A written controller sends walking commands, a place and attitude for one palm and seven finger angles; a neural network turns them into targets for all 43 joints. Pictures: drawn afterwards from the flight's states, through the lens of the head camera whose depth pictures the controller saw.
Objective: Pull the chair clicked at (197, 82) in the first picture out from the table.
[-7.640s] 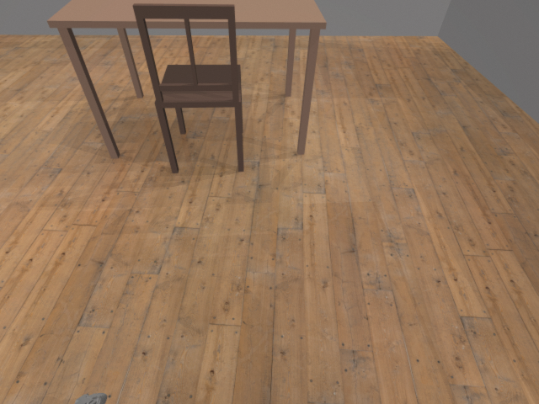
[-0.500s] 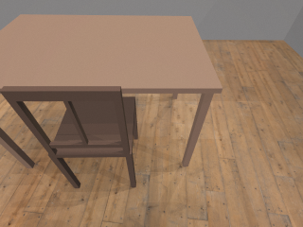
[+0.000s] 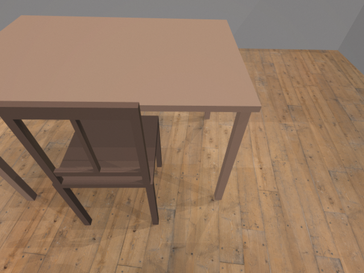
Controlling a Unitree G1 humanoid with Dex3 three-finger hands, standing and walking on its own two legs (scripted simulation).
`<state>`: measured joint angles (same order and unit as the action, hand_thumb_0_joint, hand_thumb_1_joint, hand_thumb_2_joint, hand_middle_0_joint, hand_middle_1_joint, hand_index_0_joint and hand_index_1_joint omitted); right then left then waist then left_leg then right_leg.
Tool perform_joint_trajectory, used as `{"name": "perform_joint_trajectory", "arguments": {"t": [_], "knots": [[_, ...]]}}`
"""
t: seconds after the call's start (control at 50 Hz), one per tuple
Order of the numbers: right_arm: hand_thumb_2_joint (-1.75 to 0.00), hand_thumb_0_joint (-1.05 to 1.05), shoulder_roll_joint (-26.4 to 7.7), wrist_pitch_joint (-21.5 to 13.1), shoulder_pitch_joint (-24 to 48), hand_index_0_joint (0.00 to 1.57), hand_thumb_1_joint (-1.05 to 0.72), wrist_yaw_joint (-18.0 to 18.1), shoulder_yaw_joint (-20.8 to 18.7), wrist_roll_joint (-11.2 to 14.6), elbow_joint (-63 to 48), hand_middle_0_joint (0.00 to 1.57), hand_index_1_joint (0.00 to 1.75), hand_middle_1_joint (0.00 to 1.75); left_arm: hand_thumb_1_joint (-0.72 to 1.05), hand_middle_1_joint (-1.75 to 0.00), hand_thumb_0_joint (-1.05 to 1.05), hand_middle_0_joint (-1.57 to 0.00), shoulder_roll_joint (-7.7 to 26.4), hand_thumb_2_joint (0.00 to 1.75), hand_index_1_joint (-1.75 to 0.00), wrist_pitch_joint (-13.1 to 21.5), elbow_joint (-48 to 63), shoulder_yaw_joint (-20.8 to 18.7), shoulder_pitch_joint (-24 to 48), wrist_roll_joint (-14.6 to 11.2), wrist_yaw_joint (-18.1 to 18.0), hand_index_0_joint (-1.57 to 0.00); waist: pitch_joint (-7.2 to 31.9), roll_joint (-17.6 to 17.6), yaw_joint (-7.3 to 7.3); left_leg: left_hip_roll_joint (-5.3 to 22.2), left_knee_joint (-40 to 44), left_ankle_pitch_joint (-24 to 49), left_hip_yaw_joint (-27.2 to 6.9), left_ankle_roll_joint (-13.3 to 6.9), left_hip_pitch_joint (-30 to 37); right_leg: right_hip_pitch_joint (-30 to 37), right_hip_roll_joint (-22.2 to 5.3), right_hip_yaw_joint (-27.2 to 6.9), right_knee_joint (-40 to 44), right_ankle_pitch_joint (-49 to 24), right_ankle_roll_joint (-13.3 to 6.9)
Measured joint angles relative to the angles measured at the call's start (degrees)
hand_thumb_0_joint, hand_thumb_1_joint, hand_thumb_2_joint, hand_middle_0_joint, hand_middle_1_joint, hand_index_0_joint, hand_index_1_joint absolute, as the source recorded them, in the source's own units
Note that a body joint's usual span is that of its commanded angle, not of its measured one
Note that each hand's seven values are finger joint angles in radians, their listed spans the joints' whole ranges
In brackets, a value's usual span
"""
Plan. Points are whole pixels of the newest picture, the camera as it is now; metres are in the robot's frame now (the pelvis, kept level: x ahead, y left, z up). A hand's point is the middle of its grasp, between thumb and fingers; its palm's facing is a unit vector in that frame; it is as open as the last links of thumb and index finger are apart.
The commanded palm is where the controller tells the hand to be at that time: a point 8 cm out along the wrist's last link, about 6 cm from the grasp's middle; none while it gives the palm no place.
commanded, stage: look again from close up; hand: left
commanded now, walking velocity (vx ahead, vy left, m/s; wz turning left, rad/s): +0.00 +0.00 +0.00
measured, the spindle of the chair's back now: (87, 147) +0.50 +0.35 -0.11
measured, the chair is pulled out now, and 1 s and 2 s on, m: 0.00 0.00 0.00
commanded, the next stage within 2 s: shuffle to correct the standing spot in 0.22 s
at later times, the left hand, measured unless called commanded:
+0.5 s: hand out of the picture -0.01 +0.16 -0.18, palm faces +0.13 -0.98 -0.17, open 7.3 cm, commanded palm none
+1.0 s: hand out of the picture +0.10 +0.23 -0.17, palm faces +0.10 -0.96 -0.27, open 7.3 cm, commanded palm none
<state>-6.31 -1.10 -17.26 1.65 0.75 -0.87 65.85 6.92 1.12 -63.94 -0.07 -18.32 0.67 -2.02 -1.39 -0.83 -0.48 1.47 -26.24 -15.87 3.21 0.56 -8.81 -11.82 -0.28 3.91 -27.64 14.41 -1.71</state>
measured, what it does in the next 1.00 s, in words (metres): steps on the spot: right foot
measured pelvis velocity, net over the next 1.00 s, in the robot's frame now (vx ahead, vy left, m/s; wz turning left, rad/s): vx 0.06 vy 0.04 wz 0.03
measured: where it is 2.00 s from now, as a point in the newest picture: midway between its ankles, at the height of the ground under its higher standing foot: outside the picture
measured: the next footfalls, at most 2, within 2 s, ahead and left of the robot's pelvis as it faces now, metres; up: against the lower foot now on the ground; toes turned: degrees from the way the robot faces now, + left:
right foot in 0.98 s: +0.12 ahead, -0.04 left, +0.00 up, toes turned -5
left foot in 1.48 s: +0.15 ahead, +0.23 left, +0.00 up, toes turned +4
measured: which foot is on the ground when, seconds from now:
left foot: down 0.00-1.00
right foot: down 0.00-0.64, up 0.66-0.96, down 0.98-1.00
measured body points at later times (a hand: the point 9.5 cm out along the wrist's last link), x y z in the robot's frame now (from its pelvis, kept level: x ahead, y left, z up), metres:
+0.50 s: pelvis +0.00 +0.00 +0.00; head +0.01 +0.00 +0.45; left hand -0.02 +0.21 -0.17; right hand -0.01 -0.21 -0.17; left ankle -0.02 +0.12 -0.73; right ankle +0.01 -0.10 -0.74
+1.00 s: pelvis +0.06 +0.04 -0.01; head +0.07 +0.01 +0.44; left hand +0.09 +0.28 -0.15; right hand +0.05 -0.16 -0.19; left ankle +0.02 +0.13 -0.74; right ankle +0.08 -0.04 -0.74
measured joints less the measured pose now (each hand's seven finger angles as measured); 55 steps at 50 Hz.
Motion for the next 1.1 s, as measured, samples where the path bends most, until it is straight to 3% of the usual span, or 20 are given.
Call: {"name": "perform_joint_trajectory", "arguments": {"t": [0.38, 0.48, 0.54, 0.6, 0.66, 0.72, 0.8, 0.86, 0.92, 0.98, 1.04, 1.1], "knots": [[-0.9, 0.01, 0.6, 0.1, -0.6, 0.19, -0.91, 0.0, 0.0, -0.1, 0.0, 0.2, 0.3, 0.3, 0.91, -0.3, 0.01, -0.2, 0.0, 0.9, -0.3, 0.0, 0.3, -0.4, -0.1, 0.0, 0.0, -0.2, 0.1, 0.2, -0.05, 0.5, 0.0, 0.0, -0.6, 0.7, -0.1, 0.0, 0.5, 0.6, 0.0, 0.3, -0.7], [-0.9, 0.01, -0.2, 1.6, -1.5, 0.19, -0.91, -0.6, -0.6, -0.3, -1.1, 0.2, 0.3, 0.3, 0.91, -0.3, 0.01, -0.2, 0.0, 0.9, -0.3, -0.4, 1.9, -1.5, -0.3, 0.3, 0.1, -0.2, 0.2, 0.8, -0.25, 0.7, -6.7, -4.1, -1.3, -0.3, -3.9, -0.8, 0.1, 2.4, -2.0, 1.8, -0.8], [-0.9, 0.01, -0.8, 2.4, -1.5, 0.19, -0.91, -1.0, -1.1, -0.4, -1.5, 0.2, 0.3, 0.3, 0.91, -0.3, 0.01, -0.2, 0.4, 0.9, -0.3, -0.4, 3.0, -2.6, -0.6, 0.7, -0.2, -0.2, 0.1, 0.2, -1.17, 0.4, -14.3, -8.1, -0.8, -0.8, -7.9, -0.6, -0.7, 3.4, -1.7, 2.0, -0.5], [-0.9, 0.01, -1.4, 2.1, -0.9, 0.19, -0.91, -1.2, -1.6, -0.3, -2.6, 0.2, 0.3, 0.3, 0.91, -0.3, 0.01, -0.2, 1.2, 0.9, -0.3, -0.4, 3.3, -3.3, -1.4, 0.9, -0.3, -0.2, -0.4, -1.4, -1.89, 0.0, -11.8, -6.9, 0.3, -0.8, -8.4, -0.6, -2.1, 3.2, -2.4, 2.5, 0.5], [-0.9, 0.01, -2.1, 0.7, -0.7, 0.19, -0.91, -1.0, -1.8, -0.4, -4.1, 0.19, 0.3, 0.3, 0.91, -0.3, 0.01, -0.2, 2.1, 0.9, -0.3, -1.5, 2.9, -3.7, -2.0, 0.8, 0.0, -0.2, -0.5, -2.3, -1.52, -0.7, -6.2, 1.0, 1.3, -1.4, -6.8, -2.2, -3.7, 2.5, -7.8, 6.8, 1.0], [-0.9, 0.01, -2.1, 0.6, -0.7, 0.19, -0.91, -0.8, -1.9, -0.8, -5.5, 0.19, 0.3, 0.3, 0.91, -0.3, 0.01, -0.2, 2.6, 0.9, -0.3, -3.1, 2.3, -3.8, -1.9, 1.1, 0.2, -0.2, 0.2, -2.6, -1.0, -1.7, -6.3, -0.9, 3.0, -3.1, -6.1, -8.0, -3.5, 0.3, -21.8, 14.5, -0.6], [-0.9, 0.0, -1.4, 0.4, -1.3, 0.19, -0.91, -0.5, -1.3, -0.9, -5.9, 0.19, 0.3, 0.3, 0.91, -0.3, 0.01, -0.2, 2.8, 0.9, -0.3, -2.8, 2.9, -3.8, -0.1, 1.3, 0.8, -0.2, 0.9, -1.6, -0.18, -3.0, -1.2, 0.5, 3.5, -3.8, -3.7, -13.9, -3.5, 0.4, -32.7, 10.6, -0.5], [-0.9, 0.0, -0.7, 0.1, -1.6, 0.19, -0.91, -0.6, -0.7, -1.0, -5.7, 0.19, 0.3, 0.3, 0.91, -0.3, 0.01, -0.2, 2.5, 0.9, -0.3, -2.2, 4.2, -3.4, 1.7, 1.1, 0.7, -0.2, 0.8, -0.7, -0.12, -3.8, 1.7, 1.5, 3.7, -4.2, -2.0, -14.3, -3.6, 1.1, -29.4, 9.8, 0.2], [-0.9, 0.01, -0.4, 0.2, -1.8, 0.19, -0.91, -0.6, -0.5, -1.2, -5.6, 0.2, 0.3, 0.3, 0.92, -0.3, 0.01, -0.2, 1.6, 0.9, -0.3, -1.8, 5.3, -3.0, 3.3, 1.0, 0.4, -0.2, 0.4, 0.6, 0.15, -4.2, 1.8, 0.9, 3.9, -4.1, -1.2, -12.0, -3.3, 1.8, -20.8, 10.5, 0.6], [-0.9, 0.01, -0.4, 0.5, -2.6, 0.2, -0.91, -0.9, -0.6, -0.9, -5.5, 0.2, 0.3, 0.3, 0.93, -0.3, 0.01, -0.2, 1.3, 0.9, -0.3, -0.8, 6.4, -2.8, 4.0, 1.1, 0.1, -0.2, 0.2, 1.2, -0.01, -4.7, -1.8, -1.9, 4.6, -3.6, -1.7, -7.1, -3.0, 2.2, -8.6, 3.9, 0.7], [-0.9, 0.01, -1.2, 1.7, -2.5, 0.2, -0.91, -1.3, -1.2, -0.5, -4.9, 0.2, 0.3, 0.3, 0.93, -0.3, 0.01, -0.2, 0.4, 0.9, -0.3, 0.4, 6.7, -2.4, 4.3, 1.1, -0.1, -0.2, 0.0, 3.2, 0.0, -3.7, -14.9, -10.2, 2.8, -2.0, -6.2, -6.0, -2.5, 3.5, -9.0, 3.8, -1.7], [-0.9, 0.01, -1.9, 3.0, -1.4, 0.2, -0.91, -1.6, -1.9, -0.8, -4.5, 0.2, 0.3, 0.3, 0.94, -0.3, 0.0, -0.2, 0.5, 0.9, -0.3, 1.1, 6.9, -2.7, 3.5, 0.8, -0.6, -0.2, 0.0, 2.5, -0.49, -3.0, -29.0, -10.8, 1.0, -0.3, -12.8, -3.5, -3.2, 4.0, -6.1, 3.6, -2.0]]}}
